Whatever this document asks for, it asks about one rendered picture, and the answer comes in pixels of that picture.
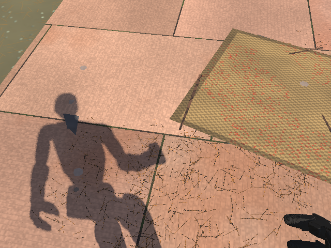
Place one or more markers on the right robot hand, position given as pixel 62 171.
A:
pixel 315 224

